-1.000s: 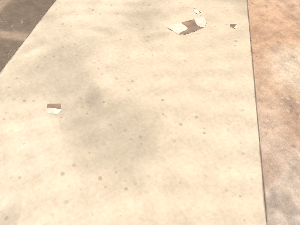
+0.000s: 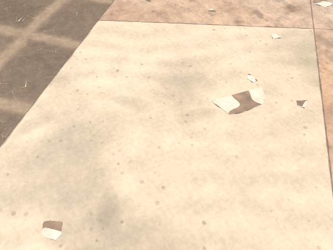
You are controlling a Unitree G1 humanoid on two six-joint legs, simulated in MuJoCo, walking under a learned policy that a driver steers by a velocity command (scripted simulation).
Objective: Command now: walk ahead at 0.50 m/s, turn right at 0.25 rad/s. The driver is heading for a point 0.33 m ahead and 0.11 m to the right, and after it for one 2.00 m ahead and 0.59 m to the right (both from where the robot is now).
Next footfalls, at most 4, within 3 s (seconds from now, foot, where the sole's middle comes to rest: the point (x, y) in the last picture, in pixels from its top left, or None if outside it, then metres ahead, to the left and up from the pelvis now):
0.34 right None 0.34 -0.16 -0.78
0.80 left None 0.44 0.04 -0.78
1.08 right None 0.29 -0.19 -0.78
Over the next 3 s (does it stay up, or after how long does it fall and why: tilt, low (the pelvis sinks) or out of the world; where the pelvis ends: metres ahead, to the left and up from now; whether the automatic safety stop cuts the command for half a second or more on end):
stays up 0.38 -0.06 -0.02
